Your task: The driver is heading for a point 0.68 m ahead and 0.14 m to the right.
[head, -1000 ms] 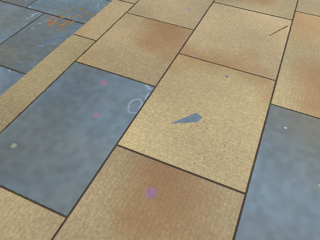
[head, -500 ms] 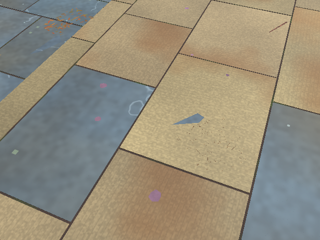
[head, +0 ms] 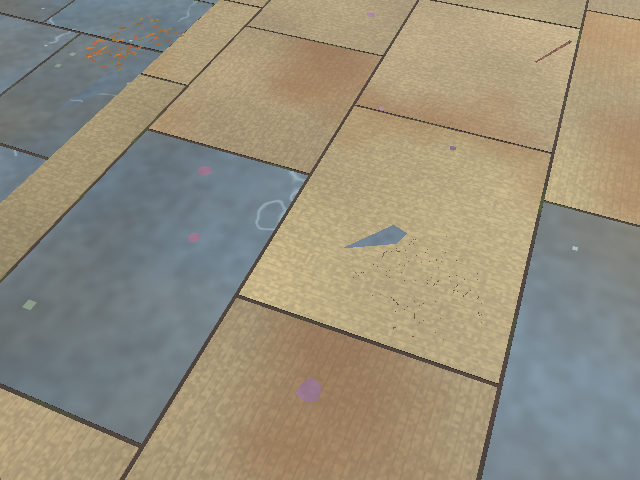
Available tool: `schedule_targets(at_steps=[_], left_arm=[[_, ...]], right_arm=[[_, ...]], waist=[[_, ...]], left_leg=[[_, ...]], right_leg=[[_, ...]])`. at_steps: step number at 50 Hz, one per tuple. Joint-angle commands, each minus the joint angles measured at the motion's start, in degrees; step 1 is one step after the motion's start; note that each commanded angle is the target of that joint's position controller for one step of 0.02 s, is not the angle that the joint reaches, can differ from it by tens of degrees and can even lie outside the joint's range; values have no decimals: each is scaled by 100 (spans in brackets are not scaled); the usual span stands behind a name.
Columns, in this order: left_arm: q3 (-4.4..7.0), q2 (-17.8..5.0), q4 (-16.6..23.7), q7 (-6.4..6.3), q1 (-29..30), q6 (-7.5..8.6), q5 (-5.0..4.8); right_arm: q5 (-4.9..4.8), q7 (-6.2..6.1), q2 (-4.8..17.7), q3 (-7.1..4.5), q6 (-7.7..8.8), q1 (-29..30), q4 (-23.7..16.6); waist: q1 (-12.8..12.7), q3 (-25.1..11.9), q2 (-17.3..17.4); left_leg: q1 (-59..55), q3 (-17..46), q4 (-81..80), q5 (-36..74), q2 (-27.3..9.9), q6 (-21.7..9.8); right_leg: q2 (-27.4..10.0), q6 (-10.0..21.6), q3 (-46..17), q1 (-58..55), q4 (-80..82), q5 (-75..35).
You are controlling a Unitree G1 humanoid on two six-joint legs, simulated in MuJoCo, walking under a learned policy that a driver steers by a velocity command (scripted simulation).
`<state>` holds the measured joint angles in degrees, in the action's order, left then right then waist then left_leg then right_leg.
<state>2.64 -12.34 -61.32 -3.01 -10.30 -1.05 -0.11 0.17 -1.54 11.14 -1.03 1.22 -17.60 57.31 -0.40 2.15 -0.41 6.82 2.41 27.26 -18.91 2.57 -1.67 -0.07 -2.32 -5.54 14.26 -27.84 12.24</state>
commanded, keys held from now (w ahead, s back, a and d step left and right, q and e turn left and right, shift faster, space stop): shift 0.34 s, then w+shift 0.66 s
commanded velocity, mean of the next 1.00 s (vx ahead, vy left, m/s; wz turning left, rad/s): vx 0.44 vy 0.00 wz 0.00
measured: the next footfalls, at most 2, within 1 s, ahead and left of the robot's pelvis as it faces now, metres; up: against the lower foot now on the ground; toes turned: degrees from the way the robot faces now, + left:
right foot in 0.64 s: +0.14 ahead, -0.17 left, +0.00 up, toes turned -4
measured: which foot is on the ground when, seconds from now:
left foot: down 0.00-0.64, up 0.66-1.00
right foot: down 0.00-0.38, up 0.40-0.62, down 0.64-1.00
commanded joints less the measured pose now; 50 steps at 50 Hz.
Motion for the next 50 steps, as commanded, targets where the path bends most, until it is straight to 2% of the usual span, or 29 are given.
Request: schedule_targets(at_steps=[1,17,18,19,20,21,22,23,24,25,26,28,29,30,31,32,33,34,35,36,37,38,39,41,43,45,48,50], left_arm=[[78,-573,110,-17,-72,43,0],[-2,-485,-87,-17,-256,46,-8],[-25,-386,-169,-21,-417,36,-14],[10,-449,-152,-14,-419,48,-76],[31,-553,42,26,-35,125,-91],[-29,-393,358,102,485,273,-171],[-18,-477,550,161,819,417,-208],[22,-546,580,213,759,540,-212],[30,-504,565,260,607,641,-194],[17,-458,592,305,541,731,-204],[28,-468,606,330,563,794,-193],[32,-384,557,372,374,834,-213],[53,-332,647,546,96,566,232],[107,-325,533,558,-358,444,229],[200,-470,322,497,-1130,412,184],[320,-781,31,418,-2312,488,232],[369,-1403,-110,363,-3166,565,357],[241,-1103,24,348,-2263,525,344],[226,-1069,332,358,-1374,540,286],[190,-897,453,401,-1049,600,220],[153,-830,487,408,-967,648,172],[87,-642,450,387,-985,694,167],[50,-538,367,366,-1155,738,168],[36,-515,258,350,-1498,785,140],[23,-522,234,357,-1776,813,111],[-6,-478,240,349,-1911,847,99],[-20,-516,213,294,-2059,893,70],[-19,-596,167,279,-2094,887,55]], right_arm=[[-2,-17,548,-88,38,-343,-52],[-12,-26,445,-24,24,-558,261],[-24,-42,456,-38,7,-759,361],[-97,-66,749,-133,-13,-790,320],[-154,-77,1016,-216,5,-1057,305],[-206,-85,1360,-331,96,-1008,234],[-154,-90,1310,-339,204,-820,123],[-106,-80,1081,-293,301,-667,43],[-117,-49,934,-268,360,-575,-33],[-184,-20,933,-274,378,-505,-100],[-223,-9,951,-282,382,-497,-146],[-230,10,1128,-316,357,-447,-228],[247,81,1222,-385,313,-469,-61],[247,110,1160,-401,305,-375,-98],[214,125,1123,-392,330,-243,-145],[243,147,961,-342,390,31,-242],[169,192,138,-152,494,452,-726],[142,264,269,-171,513,593,-919],[130,334,453,-192,504,737,-1012],[183,406,622,-218,500,667,-924],[262,444,611,-233,461,450,-843],[322,487,596,-222,384,399,-825],[310,527,544,-202,308,503,-875],[250,536,525,-176,200,909,-1029],[226,528,550,-154,166,1528,-1259],[183,526,513,-117,165,2087,-1484],[129,540,399,-31,166,2655,-1727],[131,514,422,-17,180,2773,-1806]], waist=[[4,49,77],[23,121,66],[56,-134,180],[128,30,471],[345,412,767],[456,886,1341],[475,1206,1156],[337,1214,856],[246,999,714],[207,850,704],[223,667,701],[100,472,883],[-83,318,970],[-303,370,764],[-667,195,338],[-1288,-228,-580],[-1352,-627,-2347],[-759,-129,-1448],[-340,328,-695],[-196,240,-112],[-7,65,-161],[74,117,-290],[71,225,-412],[22,490,-289],[-109,639,-128],[-184,760,-135],[-260,877,-215],[-219,818,-241]], left_leg=[[738,239,-662,1000,-307,-28],[756,172,-684,912,-277,-16],[638,180,-838,-383,-238,-97],[694,541,-1031,-2129,-400,-352],[665,1402,-1542,-3518,-972,-737],[645,2605,-2233,-3869,-1929,-1209],[527,3132,-2477,-3227,-2353,-1446],[90,2993,-2378,-2531,-2366,-1389],[-248,2638,-2229,-2044,-2224,-1236],[-319,2229,-2168,-1664,-2086,-1063],[-184,1734,-2123,-1279,-1804,-899],[543,1077,-1956,-1070,-1411,-833],[884,863,-1804,-1562,-1232,-971],[1496,754,-1479,-1651,-1202,-990],[2030,568,-637,-1084,-1018,-961],[2717,-25,1485,-175,-560,-839],[4011,-215,3803,-1281,140,-611],[4631,596,4720,-577,28,-737],[4889,445,4943,226,-534,-752],[4459,307,4683,739,-839,-645],[4032,218,4395,826,-950,-528],[3844,113,4291,904,-1023,-388],[3867,-9,4290,1055,-1031,-296],[4296,-198,4091,1332,-1038,-185],[4493,-399,3528,1555,-987,-101],[4343,-552,2698,1799,-902,-49],[3730,-838,1516,2168,-765,-208],[3395,-1000,1015,2069,-602,-415]], right_leg=[[-65,204,22,-528,233,-926],[-39,217,59,-457,271,-854],[175,226,311,-494,91,248],[444,264,612,-52,-386,1748],[435,291,676,835,-967,2262],[171,324,747,1579,-1844,1487],[-243,382,391,2278,-2420,1309],[-451,428,262,2814,-2740,1137],[-593,470,244,2989,-2724,985],[-670,488,286,2783,-2191,848],[-580,462,488,2210,-1626,679],[-220,329,992,849,-937,515],[98,370,1443,118,-542,878],[229,371,1690,-787,-316,405],[373,399,1697,-1784,-213,534],[-254,483,770,-2891,152,1253],[-1988,881,-2569,-3161,1650,4080],[-2318,1215,-4196,-2272,2407,4866],[-2373,1266,-3523,-1767,2176,4388],[-2011,1216,-2601,-1369,2059,3408],[-1705,1135,-1994,-1139,2145,2892],[-1467,1084,-1568,-912,2288,2539],[-1325,1099,-1276,-826,2388,2197],[-1175,1166,-854,-939,2529,1526],[-1090,1252,-489,-1030,2697,837],[-1006,1299,-152,-1053,2835,116],[-1081,1298,230,-1284,3218,-1118],[-1138,1262,538,-1816,3097,-2392]])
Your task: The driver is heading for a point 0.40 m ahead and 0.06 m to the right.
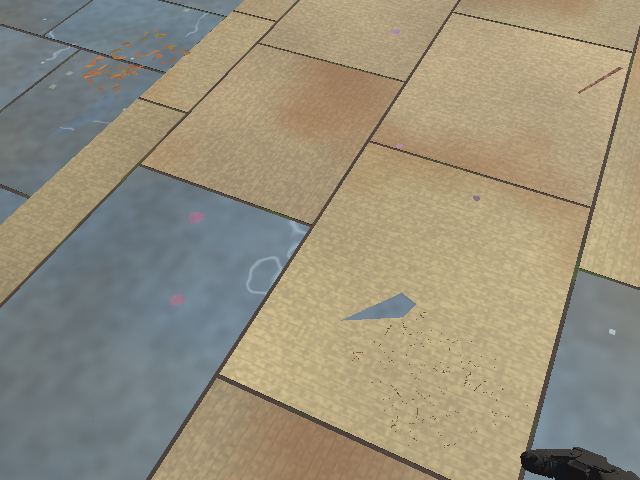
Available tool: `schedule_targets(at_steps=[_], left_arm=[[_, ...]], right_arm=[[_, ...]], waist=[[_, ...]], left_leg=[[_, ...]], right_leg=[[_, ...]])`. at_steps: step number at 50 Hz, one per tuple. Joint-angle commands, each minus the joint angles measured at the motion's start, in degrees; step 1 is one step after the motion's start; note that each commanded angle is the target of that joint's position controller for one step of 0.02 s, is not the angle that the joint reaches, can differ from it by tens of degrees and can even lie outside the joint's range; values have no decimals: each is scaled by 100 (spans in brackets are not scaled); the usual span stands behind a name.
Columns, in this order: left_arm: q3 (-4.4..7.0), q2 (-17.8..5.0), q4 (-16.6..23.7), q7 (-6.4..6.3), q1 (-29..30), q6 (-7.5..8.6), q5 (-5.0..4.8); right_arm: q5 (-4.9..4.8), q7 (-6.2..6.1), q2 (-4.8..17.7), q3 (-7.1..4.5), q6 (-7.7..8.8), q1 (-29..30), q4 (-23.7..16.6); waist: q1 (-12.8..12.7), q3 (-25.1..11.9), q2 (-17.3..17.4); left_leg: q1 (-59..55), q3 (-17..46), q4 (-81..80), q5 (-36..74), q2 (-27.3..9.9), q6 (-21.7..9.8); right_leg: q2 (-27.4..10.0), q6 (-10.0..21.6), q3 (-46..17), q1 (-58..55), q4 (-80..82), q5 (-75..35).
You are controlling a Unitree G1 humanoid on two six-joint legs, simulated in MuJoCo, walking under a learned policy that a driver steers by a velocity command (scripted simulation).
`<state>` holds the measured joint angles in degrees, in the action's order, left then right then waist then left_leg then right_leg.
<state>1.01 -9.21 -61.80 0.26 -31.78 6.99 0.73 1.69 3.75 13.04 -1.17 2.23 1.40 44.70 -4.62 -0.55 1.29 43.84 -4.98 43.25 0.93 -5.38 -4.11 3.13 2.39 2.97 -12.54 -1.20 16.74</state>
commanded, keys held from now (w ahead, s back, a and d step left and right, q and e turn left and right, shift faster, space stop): w+shift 0.14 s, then w+e+shift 0.06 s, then shift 0.80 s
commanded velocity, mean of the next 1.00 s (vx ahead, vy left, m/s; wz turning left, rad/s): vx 0.41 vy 0.00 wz -0.06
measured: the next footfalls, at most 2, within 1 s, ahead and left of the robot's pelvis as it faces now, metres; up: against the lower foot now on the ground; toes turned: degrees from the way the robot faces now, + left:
left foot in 0.12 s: +0.30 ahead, +0.10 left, +0.00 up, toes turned +5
right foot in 0.54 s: +0.67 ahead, -0.05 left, +0.00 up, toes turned -2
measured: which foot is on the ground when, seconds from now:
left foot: up 0.00-0.10, down 0.12-0.54, up 0.56-0.88, down 0.90-1.00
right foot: down 0.00-0.10, up 0.12-0.52, down 0.54-1.00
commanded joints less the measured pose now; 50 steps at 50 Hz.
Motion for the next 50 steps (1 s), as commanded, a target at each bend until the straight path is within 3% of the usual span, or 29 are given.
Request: schedule_targets(at_steps=[1,3,5,6,7,8,9,10,12,15,16,17,19,22,24,26,27,28,29,30,31,32,33,37,40,43,45,47,50], left_arm=[[144,-975,217,-45,90,76,-13],[201,-1243,187,-92,61,15,75],[309,-1556,215,-174,316,-147,161],[266,-1289,345,-152,376,-162,171],[48,-174,606,59,-214,-96,-73],[175,-781,702,42,289,6,-139],[235,-973,932,-4,990,5,-175],[204,-900,950,8,1153,-4,-129],[160,-605,916,73,1032,-170,43],[113,-365,989,110,1043,-384,110],[204,-578,1084,6,1316,-267,-430],[176,-659,1223,3,1639,-191,-419],[90,-504,1442,65,2390,-43,-186],[34,-390,1653,215,3018,17,-133],[150,-812,1621,223,2669,-30,-97],[319,-1200,1260,184,1528,-28,-44],[375,-1393,1065,124,949,-39,39],[351,-1706,999,110,833,-83,272],[162,-1142,990,144,774,-74,307],[178,-1091,1150,164,1314,-111,118],[158,-1024,1274,146,1997,-147,-41],[60,-802,1318,129,2403,-161,-91],[41,-806,1289,114,2487,-157,-30],[100,-997,1166,71,2511,-248,153],[156,-1172,1150,-34,2485,-360,62],[141,-1128,1145,-109,2643,-485,-27],[84,-929,999,-122,2332,-498,-30],[142,-978,986,-162,2114,-520,-32],[135,-853,915,-202,2088,-545,2]], right_arm=[[-26,-47,270,-12,90,806,-546],[-17,-152,489,-94,117,229,-423],[-37,-300,908,-301,153,-1976,233],[68,-391,1317,-450,165,-3065,514],[264,-380,1779,-566,199,-3076,582],[87,-284,1460,-558,190,-2815,584],[109,-277,1095,-483,255,-2177,583],[101,-252,708,-398,332,-1926,591],[93,-288,251,-221,442,-1815,791],[-84,-271,323,-144,630,-2203,1092],[-234,-273,224,-117,665,-1730,972],[-247,-303,335,-109,663,-1607,945],[-266,-438,471,-89,593,-1702,987],[-255,-591,824,-108,530,-2754,1321],[-254,-633,977,-149,461,-2609,1326],[-221,-628,1020,-170,331,-2126,1224],[-201,-587,945,-141,295,-1945,1123],[-66,-484,175,44,259,-2965,1211],[-268,-366,-33,137,287,-3881,1551],[-372,-322,513,9,289,-3288,1412],[-347,-366,687,-56,237,-2580,1173],[-289,-451,691,-112,139,-2149,1125],[-221,-516,690,-152,28,-2002,1083],[-217,-653,233,-74,-197,-2048,1118],[-204,-702,441,-137,-337,-1701,1112],[-125,-686,458,-175,-375,-1432,1131],[-16,-665,525,-177,-326,-1386,1132],[-99,-648,938,-281,-250,-1340,1233],[-93,-600,554,-181,-63,-1084,1265]], waist=[[288,934,-479],[640,325,-863],[1666,-774,-983],[1977,-1388,-655],[1127,-1913,1160],[1261,-1855,761],[1009,-669,350],[847,-294,-247],[365,283,-268],[89,536,83],[115,424,352],[98,478,327],[256,631,23],[658,316,217],[365,34,552],[-341,-480,610],[-621,-778,333],[-43,-1637,-1442],[134,-2883,-1318],[50,-2330,-738],[238,-1433,-269],[421,-791,269],[525,-504,188],[752,-584,-547],[642,-810,-647],[710,-265,-748],[692,-13,-558],[390,280,266],[272,174,537]], left_leg=[[-669,-374,-779,-94,375,-293],[-1632,-524,-782,-688,856,-486],[-3888,-362,-1103,-1158,1066,-691],[-5550,653,-997,-2418,181,-821],[-7124,4027,-1888,-4698,-1579,-1436],[-6763,5455,-3039,-5289,-1607,-1301],[-5773,4176,-3047,-4418,-1449,-1058],[-4840,3361,-3138,-3478,-1329,-929],[-3484,2085,-3255,-1249,-921,-691],[-3074,838,-3142,2689,-743,-636],[-3428,702,-3131,3123,-566,-557],[-3358,440,-3205,3249,-402,-494],[-2848,-134,-3169,3166,119,-277],[-3305,51,-2921,3205,-27,-127],[-3810,185,-2402,3631,-180,9],[-4200,149,-1079,3906,-139,182],[-4007,80,238,2846,111,315],[-2285,116,2919,-2548,905,635],[-1717,1650,4055,-4136,1196,669],[-1589,1816,3972,-3858,912,620],[-1401,1458,3568,-3497,662,615],[-1471,1203,3108,-3221,455,658],[-1915,1093,2696,-2964,328,675],[-2876,806,686,-2810,281,768],[-3208,764,-91,-1968,262,694],[-3547,582,-954,-1355,366,515],[-3645,787,-1625,-1220,139,308],[-2713,976,-1925,-2344,35,93],[-2095,1035,-2310,-2386,55,247]], right_leg=[[-1465,741,-133,632,109,-4088],[-1615,637,19,192,-1130,-6931],[-1595,511,155,616,-3781,-7246],[-1289,522,106,2002,-5695,-5362],[-163,331,-269,4573,-7897,493],[-109,571,-1012,5246,-8425,615],[-517,632,-860,5573,-8335,-124],[-757,651,-821,5268,-7994,-470],[-896,484,-855,4542,-7543,-466],[-768,237,-595,4360,-6855,-252],[-854,192,-767,4720,-6666,-344],[-790,143,-569,4819,-6109,-715],[-512,11,82,4239,-4346,-1815],[-12,-67,412,3487,-3054,-3245],[156,97,230,3068,-2824,-3044],[181,309,54,2113,-2520,-3211],[-372,529,-370,1450,-2294,-4687],[-1988,1622,-1864,-450,-3366,-8028],[-2728,2477,-3436,-1236,-3187,-8074],[-2457,2306,-3012,-374,-2743,-6982],[-2201,1993,-2547,592,-2402,-5596],[-1979,1720,-2227,1615,-1968,-4520],[-1773,1545,-1955,2403,-1770,-4268],[-1320,1260,-1246,3180,-1560,-3941],[-1325,1105,-1359,3238,-1308,-1486],[-1103,738,-1394,3880,-1053,1118],[-912,339,-1321,3974,-1180,1701],[-393,55,-681,3492,-1632,1042],[-356,64,-472,2472,-2255,-145]])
